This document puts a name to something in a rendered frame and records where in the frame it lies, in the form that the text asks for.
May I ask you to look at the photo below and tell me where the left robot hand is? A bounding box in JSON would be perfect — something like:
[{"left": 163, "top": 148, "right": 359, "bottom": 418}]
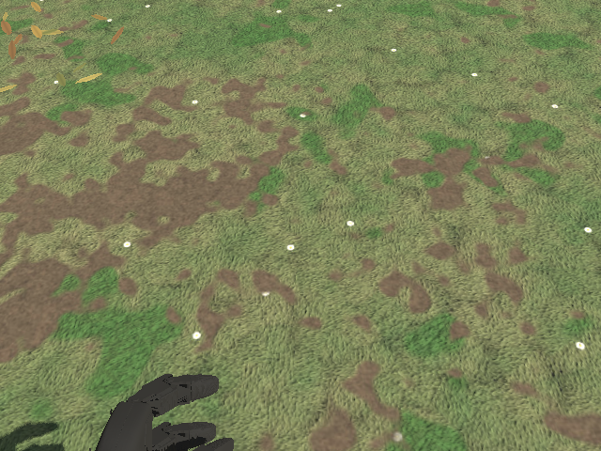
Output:
[{"left": 89, "top": 374, "right": 234, "bottom": 451}]

